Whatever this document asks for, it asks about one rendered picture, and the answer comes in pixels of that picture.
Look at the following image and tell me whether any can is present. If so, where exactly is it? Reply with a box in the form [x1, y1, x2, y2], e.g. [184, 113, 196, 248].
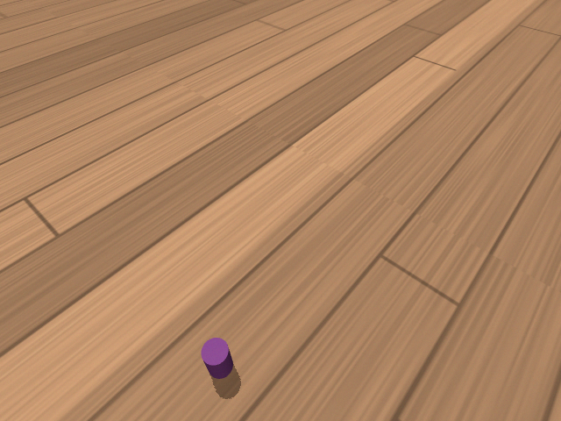
[201, 338, 233, 379]

